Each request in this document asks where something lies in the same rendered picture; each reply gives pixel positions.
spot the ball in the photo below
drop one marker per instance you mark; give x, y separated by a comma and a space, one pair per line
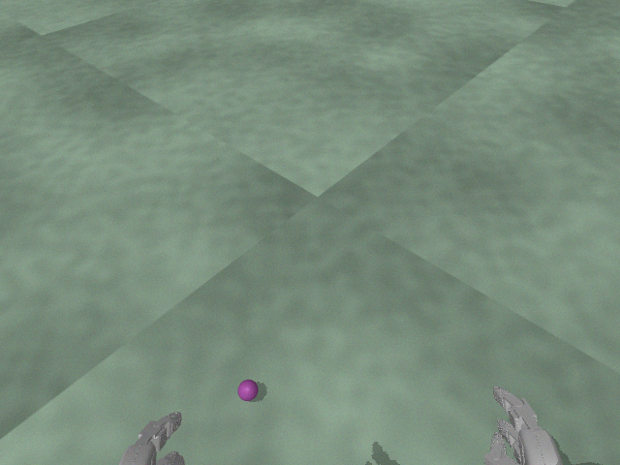
247, 390

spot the left robot hand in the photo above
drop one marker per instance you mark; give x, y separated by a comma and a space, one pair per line
151, 440

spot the right robot hand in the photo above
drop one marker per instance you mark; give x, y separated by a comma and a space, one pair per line
531, 444

